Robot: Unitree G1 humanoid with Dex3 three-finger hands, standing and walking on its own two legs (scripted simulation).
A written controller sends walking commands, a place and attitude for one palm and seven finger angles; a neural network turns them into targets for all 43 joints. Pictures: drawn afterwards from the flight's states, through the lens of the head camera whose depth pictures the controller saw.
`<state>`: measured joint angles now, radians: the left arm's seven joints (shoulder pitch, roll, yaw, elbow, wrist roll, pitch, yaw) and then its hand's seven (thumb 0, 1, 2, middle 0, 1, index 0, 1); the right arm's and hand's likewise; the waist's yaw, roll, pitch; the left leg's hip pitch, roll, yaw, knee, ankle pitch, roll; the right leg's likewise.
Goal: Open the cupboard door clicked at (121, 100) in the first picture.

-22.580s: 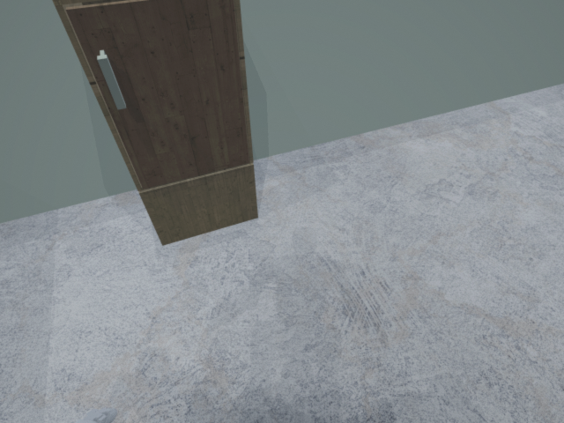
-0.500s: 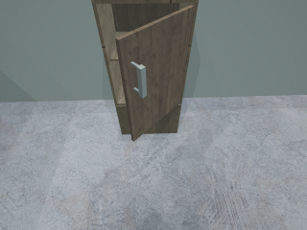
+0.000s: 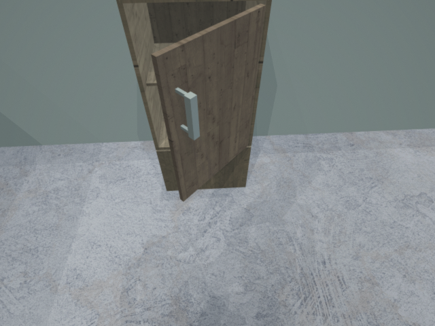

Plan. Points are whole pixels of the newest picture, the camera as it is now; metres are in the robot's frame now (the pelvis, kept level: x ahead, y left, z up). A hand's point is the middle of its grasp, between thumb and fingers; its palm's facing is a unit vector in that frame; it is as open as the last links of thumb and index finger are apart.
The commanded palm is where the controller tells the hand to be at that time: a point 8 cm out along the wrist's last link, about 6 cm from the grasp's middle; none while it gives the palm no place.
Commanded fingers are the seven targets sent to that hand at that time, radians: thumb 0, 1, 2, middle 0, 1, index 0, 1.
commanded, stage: walk to a spot facing it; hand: left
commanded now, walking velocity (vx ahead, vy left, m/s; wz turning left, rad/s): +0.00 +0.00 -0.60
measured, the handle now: (187, 114) +0.62 +0.13 +0.02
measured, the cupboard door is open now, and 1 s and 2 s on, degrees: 44 44 44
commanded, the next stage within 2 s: none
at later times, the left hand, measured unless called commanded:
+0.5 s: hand out of the picture +0.10 +0.17 -0.16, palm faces -0.19 -0.93 -0.31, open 7.4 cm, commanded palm none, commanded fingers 0.00 0.90 0.90 -0.20 -0.30 -0.20 -0.30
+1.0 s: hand (157, 301) +0.20 +0.15 -0.17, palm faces -0.50 -0.84 -0.22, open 7.4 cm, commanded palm none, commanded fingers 0.00 0.90 0.90 -0.20 -0.30 -0.20 -0.30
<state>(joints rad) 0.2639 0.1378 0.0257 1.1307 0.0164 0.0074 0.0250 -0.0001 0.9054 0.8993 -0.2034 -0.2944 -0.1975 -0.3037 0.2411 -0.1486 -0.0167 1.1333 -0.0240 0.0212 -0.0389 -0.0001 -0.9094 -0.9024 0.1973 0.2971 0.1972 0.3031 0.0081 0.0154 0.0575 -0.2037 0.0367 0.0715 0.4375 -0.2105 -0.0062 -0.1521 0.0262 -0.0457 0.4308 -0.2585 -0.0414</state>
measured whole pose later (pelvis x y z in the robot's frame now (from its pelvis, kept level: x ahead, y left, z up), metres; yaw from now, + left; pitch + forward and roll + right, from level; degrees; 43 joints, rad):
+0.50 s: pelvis -0.01 -0.03 -0.01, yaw -15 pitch +1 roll +2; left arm 0.21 0.21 0.08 0.95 0.03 0.02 0.01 0.00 0.91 0.90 -0.20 -0.29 -0.20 -0.30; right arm 0.11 -0.23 -0.07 0.96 -0.02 0.06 -0.03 0.00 -0.91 -0.90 0.20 0.30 0.20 0.30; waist 0.03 0.03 0.11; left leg -0.48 0.05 0.03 1.10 -0.43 -0.05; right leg -0.29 0.06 0.04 0.56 -0.28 -0.07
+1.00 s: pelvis +0.02 +0.01 +0.00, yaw -33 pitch +1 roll -3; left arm 0.17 0.27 0.10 0.90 0.03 0.06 -0.04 0.00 0.91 0.90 -0.20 -0.29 -0.20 -0.30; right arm 0.20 -0.20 -0.02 0.89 -0.04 0.01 -0.04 0.00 -0.90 -0.90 0.20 0.30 0.20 0.30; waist 0.03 -0.01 0.11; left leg -0.24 0.11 0.07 0.51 -0.29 -0.02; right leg -0.48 0.00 -0.02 0.97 -0.44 0.05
